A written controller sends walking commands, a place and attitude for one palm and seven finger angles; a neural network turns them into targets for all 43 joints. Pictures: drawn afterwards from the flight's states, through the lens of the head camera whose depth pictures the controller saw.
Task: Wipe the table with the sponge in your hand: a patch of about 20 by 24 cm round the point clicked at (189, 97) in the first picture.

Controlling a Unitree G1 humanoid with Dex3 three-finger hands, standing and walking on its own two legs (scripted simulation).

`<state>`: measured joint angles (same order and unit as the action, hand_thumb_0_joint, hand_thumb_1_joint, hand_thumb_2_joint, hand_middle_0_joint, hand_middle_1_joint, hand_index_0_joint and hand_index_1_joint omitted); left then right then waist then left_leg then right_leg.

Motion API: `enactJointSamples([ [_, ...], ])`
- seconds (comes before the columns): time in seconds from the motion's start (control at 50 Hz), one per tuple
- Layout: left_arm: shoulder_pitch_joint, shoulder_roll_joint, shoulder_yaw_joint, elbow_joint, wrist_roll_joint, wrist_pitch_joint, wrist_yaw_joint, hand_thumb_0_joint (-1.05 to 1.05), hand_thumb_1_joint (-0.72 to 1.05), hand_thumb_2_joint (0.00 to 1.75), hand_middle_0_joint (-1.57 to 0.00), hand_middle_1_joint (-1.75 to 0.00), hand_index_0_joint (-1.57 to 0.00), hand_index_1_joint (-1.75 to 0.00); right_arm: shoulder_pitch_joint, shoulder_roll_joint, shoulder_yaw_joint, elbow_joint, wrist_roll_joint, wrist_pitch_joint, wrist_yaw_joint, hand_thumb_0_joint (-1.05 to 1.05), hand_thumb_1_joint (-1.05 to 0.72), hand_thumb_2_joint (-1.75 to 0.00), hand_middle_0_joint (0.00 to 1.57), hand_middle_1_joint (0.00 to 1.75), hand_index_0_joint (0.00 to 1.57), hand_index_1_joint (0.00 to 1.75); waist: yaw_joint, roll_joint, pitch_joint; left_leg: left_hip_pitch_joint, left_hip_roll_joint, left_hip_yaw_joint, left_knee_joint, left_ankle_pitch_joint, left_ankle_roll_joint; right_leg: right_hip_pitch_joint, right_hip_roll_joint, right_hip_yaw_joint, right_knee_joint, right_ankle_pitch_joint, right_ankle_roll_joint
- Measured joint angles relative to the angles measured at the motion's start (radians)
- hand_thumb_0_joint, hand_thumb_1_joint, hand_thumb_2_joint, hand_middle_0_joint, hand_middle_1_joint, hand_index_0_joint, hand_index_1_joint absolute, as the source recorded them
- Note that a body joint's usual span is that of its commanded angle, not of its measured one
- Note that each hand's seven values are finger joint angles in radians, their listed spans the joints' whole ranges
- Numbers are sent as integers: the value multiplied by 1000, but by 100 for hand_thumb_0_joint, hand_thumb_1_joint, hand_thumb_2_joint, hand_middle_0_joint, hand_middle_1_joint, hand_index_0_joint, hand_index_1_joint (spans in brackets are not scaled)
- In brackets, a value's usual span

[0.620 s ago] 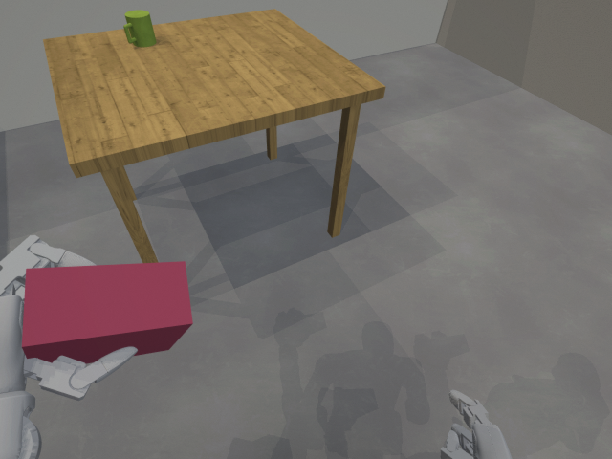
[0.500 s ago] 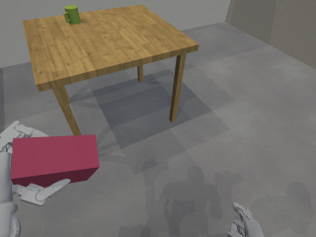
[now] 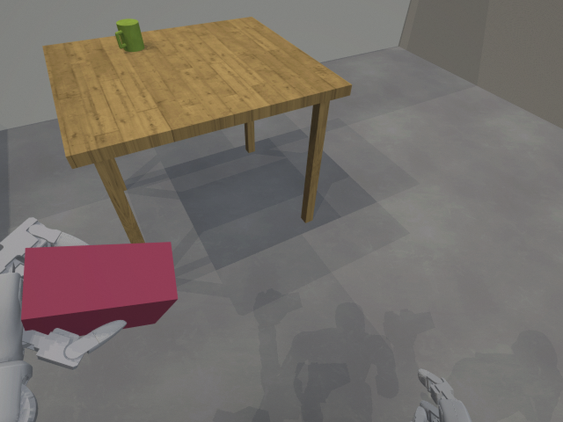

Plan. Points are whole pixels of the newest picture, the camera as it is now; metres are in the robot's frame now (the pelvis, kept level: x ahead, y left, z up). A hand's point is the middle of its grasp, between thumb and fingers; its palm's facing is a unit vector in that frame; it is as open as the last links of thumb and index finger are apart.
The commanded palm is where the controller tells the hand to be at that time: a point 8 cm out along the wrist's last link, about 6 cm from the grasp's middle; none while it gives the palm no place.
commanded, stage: walk to a spot facing it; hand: left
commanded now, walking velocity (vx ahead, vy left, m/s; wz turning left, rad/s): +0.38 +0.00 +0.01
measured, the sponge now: (123, 289) +0.23 +0.20 +0.14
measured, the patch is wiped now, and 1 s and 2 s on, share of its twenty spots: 0.00 0.00 0.00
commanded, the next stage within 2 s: take the last steps up to it in 0.96 s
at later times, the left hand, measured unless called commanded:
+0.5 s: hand (97, 225) +0.30 +0.25 +0.16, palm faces +0.46 -0.80 -0.38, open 10.7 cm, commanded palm +0.24 +0.28 +0.18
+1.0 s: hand (184, 159) +0.43 +0.17 +0.17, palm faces +0.41 -0.73 -0.54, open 10.7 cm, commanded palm +0.36 +0.22 +0.18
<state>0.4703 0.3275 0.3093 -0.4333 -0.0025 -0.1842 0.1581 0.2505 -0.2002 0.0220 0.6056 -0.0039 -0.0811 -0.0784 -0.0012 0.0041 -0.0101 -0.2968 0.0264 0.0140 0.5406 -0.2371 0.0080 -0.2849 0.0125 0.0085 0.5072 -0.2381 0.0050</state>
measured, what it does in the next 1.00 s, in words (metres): walks ahead: right foot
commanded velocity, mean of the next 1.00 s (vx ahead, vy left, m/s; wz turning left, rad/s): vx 0.29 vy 0.00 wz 0.23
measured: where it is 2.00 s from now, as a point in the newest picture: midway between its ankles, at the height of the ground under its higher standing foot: (308, 396)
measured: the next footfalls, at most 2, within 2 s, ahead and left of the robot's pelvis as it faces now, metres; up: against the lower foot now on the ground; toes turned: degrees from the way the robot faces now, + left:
right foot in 0.76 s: +0.29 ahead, -0.16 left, +0.00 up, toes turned -9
left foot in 1.16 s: +0.36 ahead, +0.08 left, +0.00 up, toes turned +20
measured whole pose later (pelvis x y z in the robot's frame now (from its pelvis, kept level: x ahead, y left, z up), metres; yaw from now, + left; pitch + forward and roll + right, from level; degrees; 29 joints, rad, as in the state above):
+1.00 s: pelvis +0.23 -0.08 +0.00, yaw +7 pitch +0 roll +2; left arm 0.54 0.40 0.40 -0.58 0.00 -0.23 0.14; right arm 0.17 -0.23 -0.04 0.61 -0.01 -0.03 -0.06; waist -0.03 -0.02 0.13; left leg -0.56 0.09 0.09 1.12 -0.39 -0.03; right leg -0.26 -0.09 -0.26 0.57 -0.31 -0.06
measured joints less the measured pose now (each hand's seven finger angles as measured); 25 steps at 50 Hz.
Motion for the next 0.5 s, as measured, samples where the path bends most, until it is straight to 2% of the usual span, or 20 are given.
enactJointSamples([
  [0.08, 13, 1, 11, -11, 6, 4, 9, -1, -52, 98, -67, -136, -67, -136, 17, 7, 0, 0, -3, 5, -10, 1, -90, -90, 20, 30, 20, 30, -11, 12, -24, -8, 8, -10, 23, -46, 8, -8, 3, -20, 45, -127, -14],
  [0.16, 6, 8, 27, -5, 4, 0, 14, -1, -52, 98, -67, -136, -67, -136, 25, 14, 1, 9, -6, 3, -12, 1, -90, -90, 20, 30, 20, 30, -12, 22, -26, -10, 19, -22, 68, -42, -10, -1, 3, -45, 73, -95, -20],
  [0.24, -3, -8, 14, 18, 6, 1, 8, -1, -52, 98, -67, -136, -67, -136, 38, 9, 0, 28, -5, 10, -7, 1, -90, -90, 21, 30, 20, 30, -5, 19, -50, -32, 21, -10, 162, -170, 6, -3, -3, -53, 106, -71, -31],
  [0.3, -39, -24, -22, 28, 14, -2, 4, -1, -52, 98, -67, -136, -67, -136, 38, -5, -6, 59, -3, 15, -4, 1, -90, -90, 21, 30, 20, 30, 0, -1, -38, -71, 16, 23, 279, -225, 8, 25, -26, -70, 107, -104, -30],
  [0.34, -46, -23, -26, 13, 16, -8, 3, -1, -52, 98, -67, -136, -67, -136, 33, -13, -4, 64, -5, 21, -2, 1, -90, -90, 20, 30, 20, 30, 3, -22, -25, -66, 22, 55, 241, -210, 10, 46, -39, -74, 95, -114, -26],
  [0.38, -35, -9, -10, -21, 10, -18, 4, -1, -52, 98, -67, -136, -67, -136, 25, -18, -4, 49, -8, 23, -3, 1, -90, -90, 20, 30, 20, 30, 2, -36, -7, -25, 27, 80, 113, -135, 10, 55, -45, -71, 110, -132, -15],
  [0.4, -26, 2, 6, -41, 4, -23, 7, -1, -52, 98, -67, -136, -67, -136, 18, -18, -5, 37, -8, 21, -6, 1, -90, -90, 20, 30, 20, 30, 2, -46, 5, -4, 24, 92, 73, -48, 6, 50, -51, -63, 140, -153, -8],
  [0.42, -18, 14, 26, -54, -3, -28, 12, -1, -52, 98, -67, -136, -67, -136, 4, -12, -8, 29, -7, 18, -7, 1, -90, -90, 20, 30, 20, 30, 5, -63, 18, 6, 19, 110, 80, -29, 4, 32, -60, -50, 199, -170, -8],
  [0.46, -8, 29, 52, -54, -4, -32, 21, -1, -52, 98, -67, -136, -67, -136, -19, 7, -14, 20, -5, 10, -5, 1, -90, -90, 20, 30, 20, 30, 5, -67, 26, 24, 25, 132, 96, -76, 3, -39, -51, -35, 392, -249, -8],
  [0.5, -13, 40, 57, -41, 2, -23, 17, -1, -52, 99, -67, -136, -67, -136, -25, 26, -14, 18, -6, -3, 2, 1, -90, -90, 20, 30, 20, 30, -7, -48, 18, 42, 39, 123, 74, -101, 1, -112, -42, -53, 541, -270, -3],
])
